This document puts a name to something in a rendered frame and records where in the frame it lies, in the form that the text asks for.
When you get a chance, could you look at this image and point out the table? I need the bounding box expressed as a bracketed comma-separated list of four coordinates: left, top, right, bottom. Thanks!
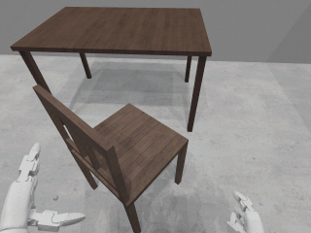
[10, 7, 212, 132]

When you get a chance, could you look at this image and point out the chair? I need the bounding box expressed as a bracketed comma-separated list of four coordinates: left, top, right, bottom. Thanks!
[32, 84, 189, 233]

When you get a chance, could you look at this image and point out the left robot hand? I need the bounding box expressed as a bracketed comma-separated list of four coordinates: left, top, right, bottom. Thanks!
[0, 143, 86, 232]

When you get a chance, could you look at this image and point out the right robot hand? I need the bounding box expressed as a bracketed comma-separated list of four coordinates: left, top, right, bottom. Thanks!
[226, 190, 265, 233]

